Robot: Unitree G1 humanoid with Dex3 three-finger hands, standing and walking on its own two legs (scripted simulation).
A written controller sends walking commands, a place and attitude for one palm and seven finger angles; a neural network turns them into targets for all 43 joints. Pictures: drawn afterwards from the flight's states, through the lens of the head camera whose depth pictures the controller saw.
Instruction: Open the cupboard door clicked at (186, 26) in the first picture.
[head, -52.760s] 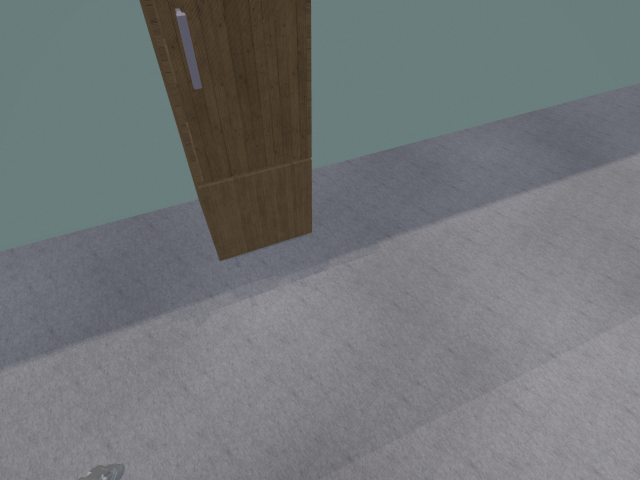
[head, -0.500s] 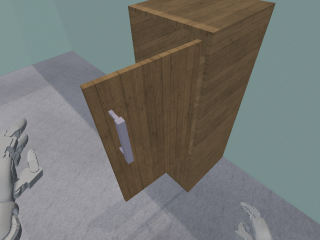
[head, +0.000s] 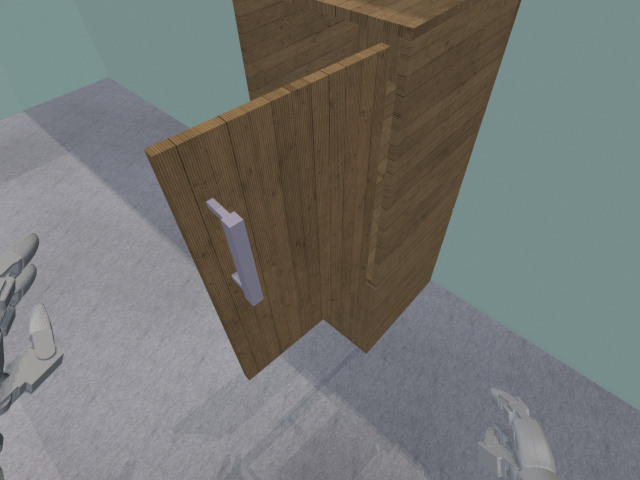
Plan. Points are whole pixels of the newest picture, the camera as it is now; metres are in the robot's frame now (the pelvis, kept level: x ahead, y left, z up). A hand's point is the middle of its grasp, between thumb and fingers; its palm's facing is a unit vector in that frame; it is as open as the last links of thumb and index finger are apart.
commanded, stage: step back with the hand held close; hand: left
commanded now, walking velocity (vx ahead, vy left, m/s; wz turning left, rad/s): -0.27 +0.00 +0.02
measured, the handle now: (236, 255) +0.38 +0.15 +0.07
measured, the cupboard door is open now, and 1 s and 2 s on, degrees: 85 85 85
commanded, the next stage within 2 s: stop stepping back and stand still in 0.82 s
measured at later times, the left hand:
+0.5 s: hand out of the picture +0.09 +0.28 +0.16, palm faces +0.48 -0.75 -0.45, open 7.4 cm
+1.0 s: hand out of the picture +0.04 +0.27 +0.15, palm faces +0.35 -0.80 -0.48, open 7.4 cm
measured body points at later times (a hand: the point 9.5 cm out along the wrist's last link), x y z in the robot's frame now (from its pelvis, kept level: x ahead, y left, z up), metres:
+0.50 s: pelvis -0.09 +0.01 -0.02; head -0.07 +0.02 +0.43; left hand +0.06 +0.31 +0.18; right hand +0.09 -0.22 -0.10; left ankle +0.01 +0.11 -0.74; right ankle -0.02 -0.14 -0.74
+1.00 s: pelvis -0.18 +0.01 -0.01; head -0.15 +0.03 +0.44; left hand +0.01 +0.31 +0.18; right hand +0.00 -0.23 -0.08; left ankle -0.13 +0.10 -0.75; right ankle -0.20 -0.12 -0.74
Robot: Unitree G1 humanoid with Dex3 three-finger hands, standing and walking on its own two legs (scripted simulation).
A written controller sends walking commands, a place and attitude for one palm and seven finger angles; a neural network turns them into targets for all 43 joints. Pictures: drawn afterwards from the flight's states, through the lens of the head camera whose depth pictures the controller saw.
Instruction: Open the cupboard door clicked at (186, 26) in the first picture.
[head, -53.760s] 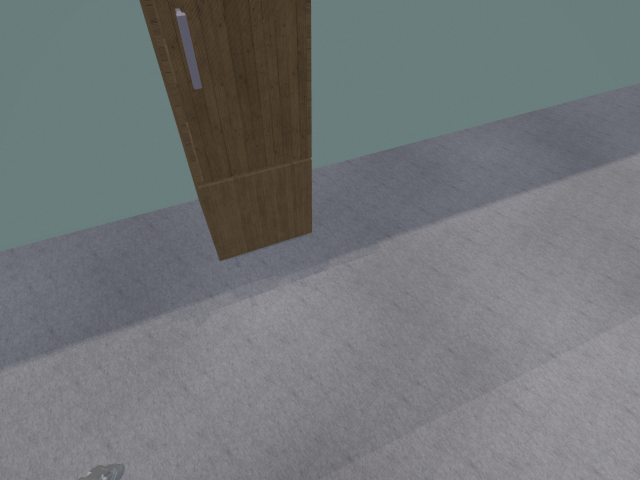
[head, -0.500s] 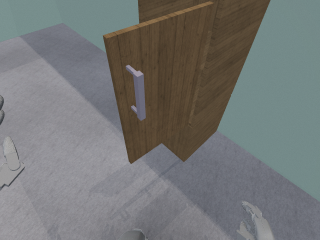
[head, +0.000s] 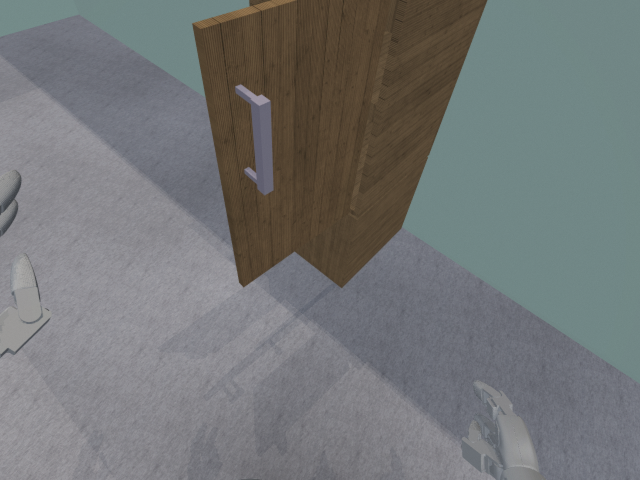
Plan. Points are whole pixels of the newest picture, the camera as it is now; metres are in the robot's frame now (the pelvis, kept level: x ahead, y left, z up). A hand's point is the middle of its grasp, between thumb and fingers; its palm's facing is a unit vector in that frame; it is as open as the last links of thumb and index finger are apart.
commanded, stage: stop stepping back and stand still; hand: left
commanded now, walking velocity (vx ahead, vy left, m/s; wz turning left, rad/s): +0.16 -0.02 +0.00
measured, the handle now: (255, 143) +0.56 +0.14 +0.08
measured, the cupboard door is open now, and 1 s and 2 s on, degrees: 85 85 85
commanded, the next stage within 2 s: let the arm hang, fingers relaxed in 0.62 s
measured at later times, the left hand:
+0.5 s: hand out of the picture +0.14 +0.26 +0.17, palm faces +0.47 -0.78 -0.41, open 7.4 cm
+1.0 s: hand out of the picture +0.00 +0.17 -0.16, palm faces +0.07 -0.98 -0.18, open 7.3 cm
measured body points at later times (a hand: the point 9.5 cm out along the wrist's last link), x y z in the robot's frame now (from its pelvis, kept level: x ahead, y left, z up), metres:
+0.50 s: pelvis -0.06 -0.01 +0.00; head -0.07 +0.00 +0.45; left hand +0.11 +0.30 +0.19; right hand +0.09 -0.26 -0.08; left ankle -0.04 +0.11 -0.73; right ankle -0.07 -0.11 -0.73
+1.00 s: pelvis -0.07 +0.00 +0.00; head -0.06 +0.00 +0.45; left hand -0.01 +0.22 -0.15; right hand +0.02 -0.25 -0.14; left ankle -0.04 +0.11 -0.73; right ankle -0.07 -0.11 -0.73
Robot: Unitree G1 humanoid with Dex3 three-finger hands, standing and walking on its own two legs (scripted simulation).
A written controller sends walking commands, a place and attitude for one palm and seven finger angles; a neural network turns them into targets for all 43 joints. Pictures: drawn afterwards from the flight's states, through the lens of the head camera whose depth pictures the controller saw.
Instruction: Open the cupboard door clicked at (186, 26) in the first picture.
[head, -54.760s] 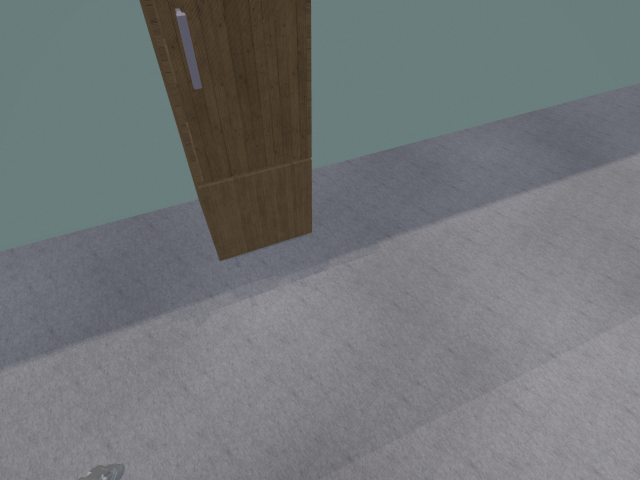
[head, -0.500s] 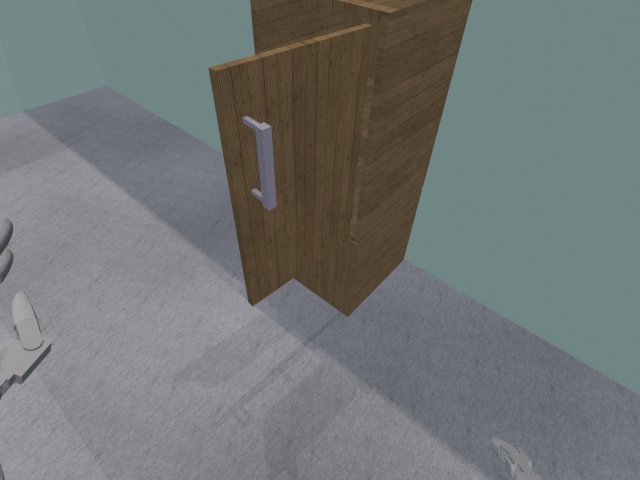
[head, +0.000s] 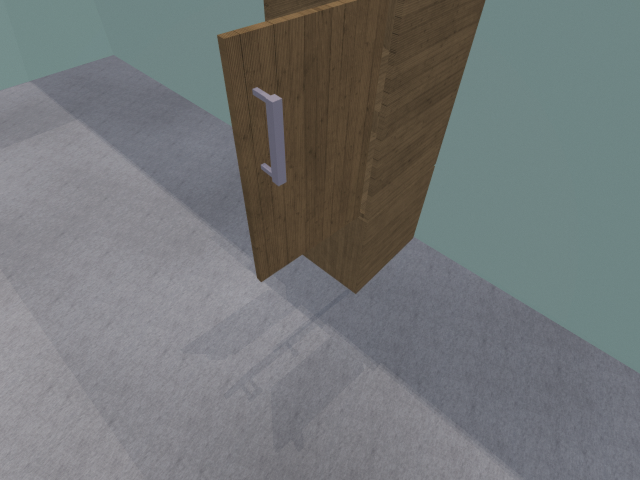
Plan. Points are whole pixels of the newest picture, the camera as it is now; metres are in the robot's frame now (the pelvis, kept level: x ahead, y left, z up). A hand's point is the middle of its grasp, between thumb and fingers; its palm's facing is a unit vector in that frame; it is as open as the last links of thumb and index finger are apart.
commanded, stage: let the arm hang, fingers relaxed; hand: left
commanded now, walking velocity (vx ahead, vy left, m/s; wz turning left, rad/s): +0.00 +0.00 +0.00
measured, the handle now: (269, 138) +0.64 +0.11 +0.08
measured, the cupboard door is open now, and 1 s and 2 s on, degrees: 85 85 85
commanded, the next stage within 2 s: look to check the result in 0.82 s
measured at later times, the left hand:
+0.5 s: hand out of the picture -0.03 +0.18 -0.16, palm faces +0.04 -0.98 -0.21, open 7.4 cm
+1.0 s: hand out of the picture +0.01 +0.17 -0.16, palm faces +0.05 -0.98 -0.21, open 7.4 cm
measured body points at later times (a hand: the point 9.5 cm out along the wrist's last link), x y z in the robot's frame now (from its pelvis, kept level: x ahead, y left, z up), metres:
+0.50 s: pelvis +0.00 +0.01 +0.01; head +0.01 -0.01 +0.46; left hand -0.03 +0.23 -0.14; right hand -0.02 -0.19 -0.16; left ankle +0.04 +0.12 -0.73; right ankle +0.00 -0.10 -0.73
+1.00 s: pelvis +0.02 +0.00 +0.01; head +0.04 -0.01 +0.46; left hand +0.00 +0.22 -0.14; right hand +0.00 -0.21 -0.16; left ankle +0.04 +0.12 -0.73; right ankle +0.00 -0.10 -0.73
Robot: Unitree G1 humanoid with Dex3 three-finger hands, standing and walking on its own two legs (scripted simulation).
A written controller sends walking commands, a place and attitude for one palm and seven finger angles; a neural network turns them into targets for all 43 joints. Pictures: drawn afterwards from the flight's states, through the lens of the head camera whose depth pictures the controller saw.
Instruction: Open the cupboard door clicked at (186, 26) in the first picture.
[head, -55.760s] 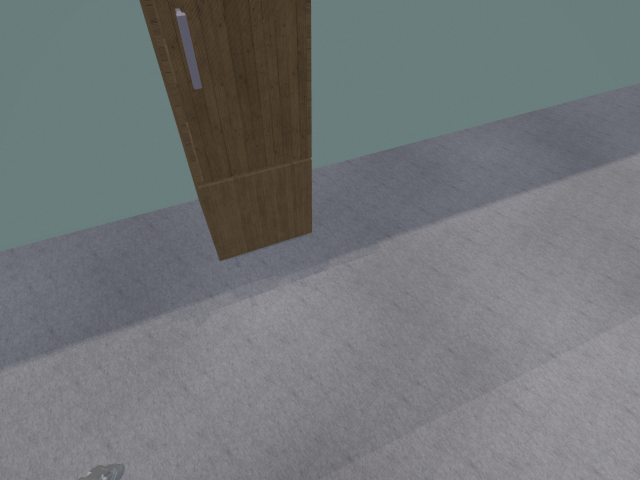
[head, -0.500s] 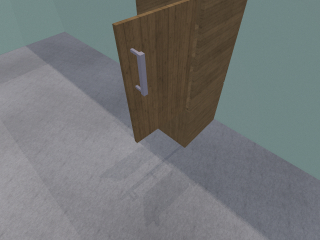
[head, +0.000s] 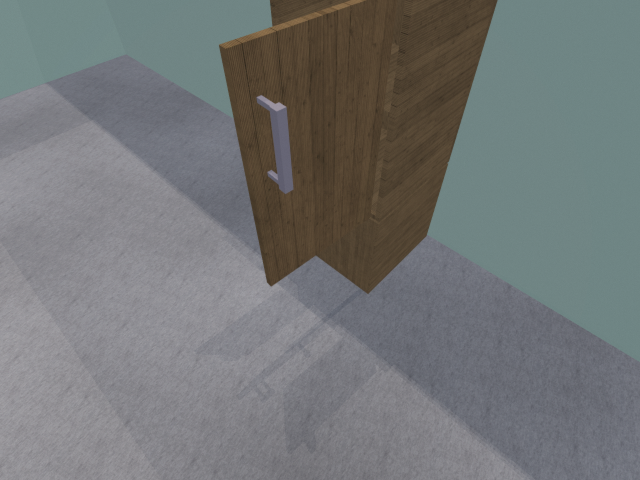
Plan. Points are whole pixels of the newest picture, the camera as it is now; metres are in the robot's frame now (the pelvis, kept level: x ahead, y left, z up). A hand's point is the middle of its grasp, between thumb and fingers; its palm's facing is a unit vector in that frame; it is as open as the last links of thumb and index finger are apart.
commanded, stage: look to check the result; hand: left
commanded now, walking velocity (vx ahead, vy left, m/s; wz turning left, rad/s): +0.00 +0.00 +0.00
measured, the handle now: (275, 146) +0.62 +0.12 +0.07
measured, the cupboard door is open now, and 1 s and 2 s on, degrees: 85 85 85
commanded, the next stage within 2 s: stand and wait in 0.36 s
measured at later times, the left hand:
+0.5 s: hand out of the picture +0.03 +0.17 -0.17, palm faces +0.04 -0.97 -0.22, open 7.4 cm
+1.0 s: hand out of the picture +0.04 +0.18 -0.17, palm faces +0.03 -0.97 -0.25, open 7.4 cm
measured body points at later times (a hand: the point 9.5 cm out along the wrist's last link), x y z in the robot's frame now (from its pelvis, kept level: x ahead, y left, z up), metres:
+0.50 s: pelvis +0.02 -0.01 +0.00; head +0.03 -0.02 +0.45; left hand +0.02 +0.22 -0.15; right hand +0.03 -0.24 -0.16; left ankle +0.02 +0.11 -0.74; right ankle -0.02 -0.10 -0.74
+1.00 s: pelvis +0.02 -0.02 +0.00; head +0.04 -0.03 +0.45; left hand +0.04 +0.23 -0.15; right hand +0.04 -0.26 -0.16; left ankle +0.02 +0.11 -0.74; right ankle -0.02 -0.10 -0.74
